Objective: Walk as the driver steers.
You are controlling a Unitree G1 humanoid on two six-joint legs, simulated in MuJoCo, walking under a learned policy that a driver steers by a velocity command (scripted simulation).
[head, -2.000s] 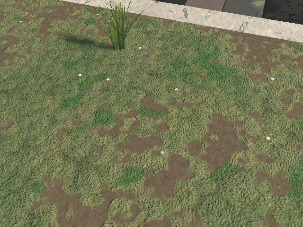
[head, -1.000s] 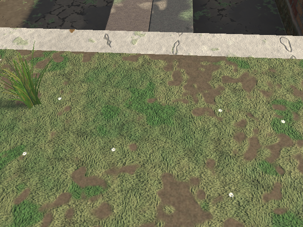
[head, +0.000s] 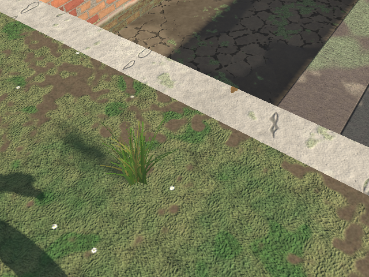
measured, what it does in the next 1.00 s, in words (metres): walks ahead, turning right: left foot, then right foot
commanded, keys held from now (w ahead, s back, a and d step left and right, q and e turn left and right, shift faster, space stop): w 0.04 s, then w+e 0.16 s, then e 0.80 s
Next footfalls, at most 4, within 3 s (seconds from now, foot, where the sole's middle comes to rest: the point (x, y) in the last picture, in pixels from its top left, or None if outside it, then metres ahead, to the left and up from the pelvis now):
0.08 left None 0.19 0.11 -0.78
0.56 right None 0.37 -0.09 -0.78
1.08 left None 0.37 0.10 -0.78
1.52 right None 0.21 -0.05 -0.78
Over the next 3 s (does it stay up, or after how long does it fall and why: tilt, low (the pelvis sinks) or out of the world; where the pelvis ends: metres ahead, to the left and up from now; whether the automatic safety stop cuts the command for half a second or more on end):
stays up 0.39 0.00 -0.01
